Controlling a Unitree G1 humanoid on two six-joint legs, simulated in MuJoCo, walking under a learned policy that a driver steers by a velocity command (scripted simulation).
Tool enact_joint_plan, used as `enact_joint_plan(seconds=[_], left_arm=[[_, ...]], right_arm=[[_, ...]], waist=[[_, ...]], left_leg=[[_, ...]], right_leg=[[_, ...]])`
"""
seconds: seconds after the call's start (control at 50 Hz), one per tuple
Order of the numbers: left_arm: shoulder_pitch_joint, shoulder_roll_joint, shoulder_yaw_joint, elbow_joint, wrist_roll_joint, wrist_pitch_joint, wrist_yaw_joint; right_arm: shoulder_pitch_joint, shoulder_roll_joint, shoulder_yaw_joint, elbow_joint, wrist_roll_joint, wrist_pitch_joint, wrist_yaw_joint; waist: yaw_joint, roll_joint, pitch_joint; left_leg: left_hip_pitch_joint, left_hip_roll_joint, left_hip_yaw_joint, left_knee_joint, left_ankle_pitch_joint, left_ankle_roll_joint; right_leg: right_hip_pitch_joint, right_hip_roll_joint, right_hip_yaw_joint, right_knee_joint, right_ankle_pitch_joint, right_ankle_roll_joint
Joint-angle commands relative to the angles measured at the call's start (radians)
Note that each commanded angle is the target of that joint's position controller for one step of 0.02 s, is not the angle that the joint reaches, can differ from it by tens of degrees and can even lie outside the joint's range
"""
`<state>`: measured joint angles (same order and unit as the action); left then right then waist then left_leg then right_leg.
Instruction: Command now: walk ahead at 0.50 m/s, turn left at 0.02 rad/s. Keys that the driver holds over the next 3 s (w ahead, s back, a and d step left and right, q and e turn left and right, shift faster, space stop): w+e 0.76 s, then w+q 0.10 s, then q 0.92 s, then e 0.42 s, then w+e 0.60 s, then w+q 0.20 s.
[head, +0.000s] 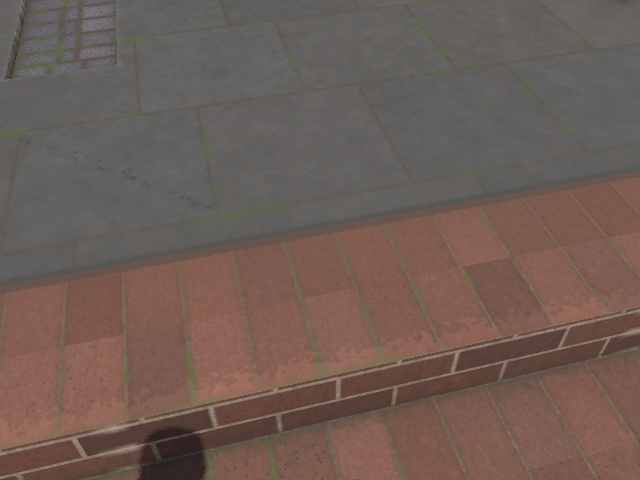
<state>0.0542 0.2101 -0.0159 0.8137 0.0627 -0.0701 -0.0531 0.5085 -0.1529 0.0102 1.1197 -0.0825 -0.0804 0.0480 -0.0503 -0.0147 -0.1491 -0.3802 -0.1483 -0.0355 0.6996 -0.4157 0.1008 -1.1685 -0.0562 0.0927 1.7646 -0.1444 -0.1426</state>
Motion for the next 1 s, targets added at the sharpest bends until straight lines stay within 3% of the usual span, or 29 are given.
enact_joint_plan(seconds=[0.02, 0.1, 0.14, 0.16, 0.2, 0.24, 0.26, 0.28, 0.3, 0.32, 0.34, 0.38, 0.42, 0.46, 0.5, 0.54, 0.6, 0.66, 0.7, 0.72, 0.76, 0.8, 0.84, 0.86, 0.88, 0.9, 0.92, 0.94, 1.0], left_arm=[[-0.08, -0.014, -0.017, -0.044, -0.012, -0.001, 0.006], [-0.253, -0.042, -0.043, -0.141, -0.033, -0.012, 0.019], [-0.447, -0.01, -0.042, -0.238, -0.023, 0.013, 0.001], [-0.538, -0.073, -0.068, -0.288, -0.019, 0.048, -0.017], [-0.401, -0.065, -0.06, -0.268, -0.021, 0.089, -0.062], [-0.286, 0.056, -0.015, -0.236, -0.039, 0.063, -0.054], [-0.091, 0.099, 0.015, -0.171, -0.034, 0.045, -0.042], [0.101, 0.134, 0.02, -0.106, -0.05, 0.026, -0.04], [0.401, 0.155, 0.031, -0.001, -0.013, 0.043, -0.028], [0.55, 0.198, 0.055, 0.063, 0.007, 0.028, -0.005], [0.46, 0.229, 0.068, 0.083, -0.006, -0.003, 0.017], [0.257, 0.117, 0.053, 0.115, -0.036, -0.016, 0.028], [0.102, -0.037, 0.008, 0.131, 0.0, -0.006, 0.017], [0.021, 0.005, 0.024, 0.13, 0.0, -0.033, -0.001], [0.067, 0.038, 0.034, 0.12, -0.005, -0.065, 0.011], [0.28, 0.042, 0.039, 0.166, 0.014, -0.066, 0.024], [0.522, -0.003, 0.023, 0.246, 0.037, -0.047, 0.006], [0.55, 0.007, 0.004, 0.269, 0.062, -0.043, -0.012], [0.54, 0.004, -0.01, 0.276, 0.054, -0.045, -0.022], [0.467, 0.024, -0.008, 0.227, 0.015, -0.045, -0.036], [0.44, 0.035, -0.015, 0.185, -0.03, -0.068, -0.053], [0.435, 0.143, 0.019, 0.174, -0.053, -0.082, -0.05], [0.492, 0.198, 0.059, 0.173, -0.022, -0.084, -0.046], [0.585, 0.092, 0.048, 0.193, 0.014, -0.091, -0.049], [0.501, 0.055, 0.044, 0.165, 0.009, -0.069, -0.053], [0.293, 0.075, 0.072, 0.134, -0.032, -0.052, -0.058], [0.252, 0.059, 0.081, 0.105, -0.061, -0.05, -0.036], [0.255, 0.037, 0.067, 0.101, -0.051, -0.052, -0.006], [0.175, -0.008, 0.032, 0.03, 0.003, -0.023, 0.026]], right_arm=[[0.128, -0.02, 0.011, 0.015, -0.031, -0.025, -0.014], [0.147, 0.0, 0.028, 0.048, -0.068, -0.021, -0.016], [0.163, -0.014, 0.038, 0.031, -0.048, -0.022, 0.002], [0.047, -0.028, 0.037, -0.011, -0.022, -0.008, 0.031], [-0.022, -0.136, 0.023, -0.069, 0.022, -0.04, 0.05], [0.022, -0.258, -0.012, -0.071, 0.066, -0.075, 0.039], [0.041, -0.269, -0.024, -0.072, 0.035, -0.074, 0.047], [0.238, -0.138, -0.003, -0.061, -0.04, -0.073, 0.06], [0.175, -0.121, -0.013, -0.086, -0.042, -0.045, 0.077], [-0.022, -0.146, -0.049, -0.138, 0.018, -0.021, 0.087], [-0.075, -0.131, -0.058, -0.147, 0.051, -0.022, 0.071], [-0.152, -0.075, -0.032, -0.181, 0.023, -0.035, 0.035], [-0.199, -0.041, -0.007, -0.234, 0.028, -0.024, 0.01], [-0.239, -0.069, -0.003, -0.268, 0.034, -0.007, 0.008], [-0.307, -0.092, -0.007, -0.3, 0.04, -0.014, 0.003], [-0.327, -0.069, 0.008, -0.292, 0.031, -0.021, 0.004], [-0.438, -0.044, 0.03, -0.332, 0.021, -0.019, -0.003], [-0.596, -0.047, 0.044, -0.432, 0.014, -0.013, -0.021], [-0.704, -0.044, 0.048, -0.491, 0.015, 0.013, -0.028], [-0.78, -0.048, 0.053, -0.525, 0.004, 0.037, -0.023], [-0.806, -0.022, 0.051, -0.557, 0.008, 0.054, -0.008], [-0.729, -0.07, 0.035, -0.529, 0.02, 0.06, 0.019], [-0.517, -0.156, 0.0, -0.484, 0.048, 0.028, 0.029], [-0.32, -0.151, -0.001, -0.406, 0.057, 0.02, 0.032], [-0.072, -0.212, -0.025, -0.315, 0.029, 0.026, 0.024], [0.058, -0.232, -0.029, -0.288, -0.011, 0.026, 0.007], [-0.005, -0.236, -0.035, -0.272, -0.003, -0.006, -0.007], [-0.135, -0.183, -0.032, -0.257, 0.016, -0.015, -0.014], [-0.385, 0.042, 0.015, -0.216, 0.058, -0.023, -0.025]], waist=[[-0.044, 0.099, 0.124], [-0.034, 0.057, 0.207], [-0.064, 0.06, 0.188], [-0.025, 0.104, 0.205], [0.068, 0.175, 0.191], [0.116, 0.155, 0.129], [0.131, 0.186, 0.023], [0.079, 0.005, -0.296], [0.212, -0.151, -0.402], [0.256, -0.197, -0.232], [0.204, -0.083, -0.057], [0.09, 0.03, 0.002], [-0.026, 0.082, 0.006], [-0.09, 0.084, 0.037], [-0.068, 0.007, 0.049], [0.005, -0.055, 0.035], [0.08, -0.06, 0.109], [0.101, -0.004, 0.15], [0.123, -0.024, 0.184], [0.114, -0.034, 0.181], [0.086, -0.105, 0.188], [0.047, -0.129, 0.13], [0.006, -0.126, -0.05], [0.008, 0.072, -0.247], [-0.119, 0.224, -0.295], [-0.201, 0.316, -0.149], [-0.138, 0.214, 0.014], [-0.058, 0.093, 0.07], [0.118, -0.044, -0.011]], left_leg=[[0.266, 0.329, -0.343, -0.265, 0.284, 0.187], [0.404, 0.376, -0.233, -0.355, 0.267, 0.134], [0.122, 0.325, -0.14, -0.516, 0.156, 0.114], [-0.198, 0.357, -0.088, -0.716, 0.121, 0.129], [-0.219, 0.408, -0.02, -0.655, 0.866, 0.171], [0.237, 0.383, 0.066, -0.447, 1.631, 0.111], [0.324, 0.405, 0.079, -0.272, 1.763, 0.06], [-0.015, 0.324, -0.008, 0.056, 1.446, -0.016], [-0.25, 0.12, -0.073, 0.34, 0.47, -0.042], [-0.395, 0.033, -0.21, 0.788, 0.321, -0.051], [-0.495, 0.073, -0.262, 0.989, 0.414, -0.038], [-0.517, 0.109, -0.239, 1.147, 0.431, -0.013], [-0.576, 0.126, -0.233, 1.254, 0.47, 0.05], [-0.589, 0.178, -0.148, 1.11, 0.385, 0.032], [-0.561, 0.202, -0.082, 1.036, 0.385, 0.017], [-0.727, 0.16, -0.043, 1.288, 0.287, -0.02], [-1.092, 0.136, -0.046, 1.524, 0.123, 0.017], [-1.089, 0.198, 0.008, 1.246, 0.24, -0.003], [-1.034, 0.248, 0.019, 1.066, 0.314, -0.067], [-0.834, 0.239, 0.125, 0.897, 0.179, -0.08], [-0.5, 0.201, 0.205, 0.757, 0.047, -0.08], [-0.371, 0.123, 0.228, 0.596, 0.033, -0.064], [-0.117, 0.098, 0.152, 0.508, 0.184, 0.028], [0.283, 0.198, -0.18, 0.398, 0.202, 0.17], [0.532, 0.313, -0.556, 0.059, 0.068, 0.266], [0.418, 0.388, -0.909, -0.196, -0.134, 0.315], [0.228, 0.399, -0.865, -0.23, -0.179, 0.261], [0.095, 0.396, -0.75, -0.193, -0.023, 0.26], [-0.095, 0.34, -0.418, -0.155, 0.424, 0.188]], right_leg=[[-0.369, 0.006, -0.019, 0.312, -0.165, -0.026], [-0.551, -0.022, -0.033, 0.205, -0.234, -0.102], [-0.196, -0.067, -0.161, -0.125, 0.064, -0.086], [0.173, -0.07, -0.2, -0.255, 0.03, -0.061], [0.478, 0.041, -0.295, -0.238, -0.031, 0.004], [0.498, 0.136, -0.366, -0.671, -0.14, 0.013], [0.704, 0.164, -0.327, -0.746, -0.099, -0.013], [1.267, 0.062, 0.066, -0.702, 0.191, -0.173], [1.46, -0.082, 0.564, -1.098, -0.144, -0.234], [1.275, -0.117, 0.794, -1.3, -0.427, -0.194], [1.073, -0.115, 0.746, -1.311, -0.454, -0.113], [0.841, -0.103, 0.623, -1.284, -0.349, -0.116], [0.676, -0.085, 0.511, -1.345, -0.242, -0.084], [0.597, -0.049, 0.262, -1.364, 0.001, -0.054], [0.569, 0.033, 0.135, -1.398, 0.027, -0.009], [0.713, 0.025, 0.186, -1.374, 0.048, -0.072], [0.97, -0.016, 0.305, -1.321, -0.073, -0.133], [0.955, -0.003, 0.319, -1.359, -0.17, -0.123], [0.891, -0.051, 0.389, -1.428, -0.139, -0.166], [0.757, -0.052, 0.348, -1.528, -0.083, -0.186], [0.629, -0.106, 0.327, -1.578, 0.249, -0.187], [0.843, -0.16, 0.265, -1.529, 0.851, -0.157], [1.03, -0.112, 0.128, -1.272, 1.467, -0.068], [0.761, -0.016, 0.131, -1.044, 1.226, -0.005], [0.468, 0.121, 0.136, -0.741, 0.497, 0.049], [0.268, 0.261, 0.21, -0.321, -0.044, 0.089], [0.177, 0.212, 0.25, -0.154, 0.028, 0.066], [0.189, 0.168, 0.228, -0.13, 0.076, 0.066], [0.244, 0.052, 0.108, -0.12, -0.077, 0.065]])
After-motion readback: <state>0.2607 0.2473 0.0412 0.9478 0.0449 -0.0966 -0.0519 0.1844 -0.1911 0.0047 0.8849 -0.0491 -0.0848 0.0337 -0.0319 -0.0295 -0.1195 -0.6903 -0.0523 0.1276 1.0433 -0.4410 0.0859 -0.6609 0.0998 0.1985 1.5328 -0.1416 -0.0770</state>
